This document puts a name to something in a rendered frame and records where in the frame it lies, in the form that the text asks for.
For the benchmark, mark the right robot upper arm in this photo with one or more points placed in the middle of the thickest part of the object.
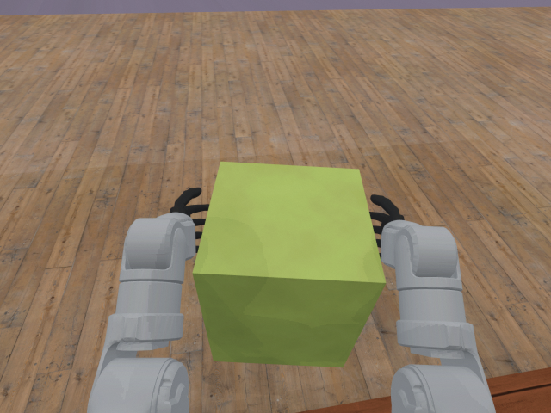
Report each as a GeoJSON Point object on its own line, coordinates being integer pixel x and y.
{"type": "Point", "coordinates": [438, 389]}

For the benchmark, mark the robot left forearm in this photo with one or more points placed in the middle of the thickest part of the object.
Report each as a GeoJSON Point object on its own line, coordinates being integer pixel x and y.
{"type": "Point", "coordinates": [147, 312]}

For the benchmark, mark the robot right forearm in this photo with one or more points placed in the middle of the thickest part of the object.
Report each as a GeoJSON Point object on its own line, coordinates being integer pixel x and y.
{"type": "Point", "coordinates": [428, 277]}

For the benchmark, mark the carton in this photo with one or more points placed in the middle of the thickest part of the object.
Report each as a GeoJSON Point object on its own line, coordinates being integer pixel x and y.
{"type": "Point", "coordinates": [288, 269]}

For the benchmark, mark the left robot hand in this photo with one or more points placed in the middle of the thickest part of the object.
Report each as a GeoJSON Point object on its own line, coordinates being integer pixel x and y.
{"type": "Point", "coordinates": [180, 207]}

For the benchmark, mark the right robot hand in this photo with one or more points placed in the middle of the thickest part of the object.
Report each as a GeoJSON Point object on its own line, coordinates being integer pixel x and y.
{"type": "Point", "coordinates": [390, 208]}

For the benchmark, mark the left robot upper arm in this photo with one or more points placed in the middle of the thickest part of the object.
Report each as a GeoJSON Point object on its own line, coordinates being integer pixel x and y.
{"type": "Point", "coordinates": [142, 385]}

